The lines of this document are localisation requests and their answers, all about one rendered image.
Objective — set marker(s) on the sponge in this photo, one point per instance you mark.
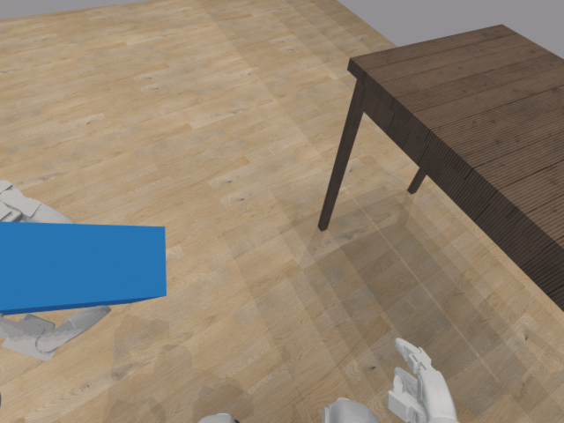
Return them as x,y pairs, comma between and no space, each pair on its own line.
51,266

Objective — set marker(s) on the robot right thigh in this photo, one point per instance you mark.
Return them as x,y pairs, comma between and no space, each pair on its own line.
347,411

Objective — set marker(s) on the table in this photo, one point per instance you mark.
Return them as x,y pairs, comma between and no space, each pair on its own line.
481,114

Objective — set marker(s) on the robot right hand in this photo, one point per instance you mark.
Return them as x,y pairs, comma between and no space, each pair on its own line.
419,401

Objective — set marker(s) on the robot left hand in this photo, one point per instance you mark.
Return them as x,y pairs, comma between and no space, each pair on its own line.
32,335

